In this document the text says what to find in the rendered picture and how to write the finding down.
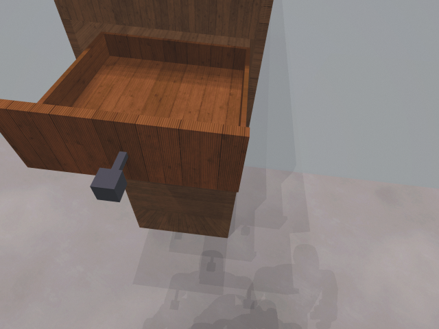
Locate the cabinet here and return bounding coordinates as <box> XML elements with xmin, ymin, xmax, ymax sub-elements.
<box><xmin>54</xmin><ymin>0</ymin><xmax>274</xmax><ymax>238</ymax></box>

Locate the drawer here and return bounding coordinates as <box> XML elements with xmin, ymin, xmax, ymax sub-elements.
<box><xmin>0</xmin><ymin>32</ymin><xmax>250</xmax><ymax>192</ymax></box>

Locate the handle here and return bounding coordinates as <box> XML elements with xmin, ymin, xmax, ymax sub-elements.
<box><xmin>90</xmin><ymin>151</ymin><xmax>128</xmax><ymax>202</ymax></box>

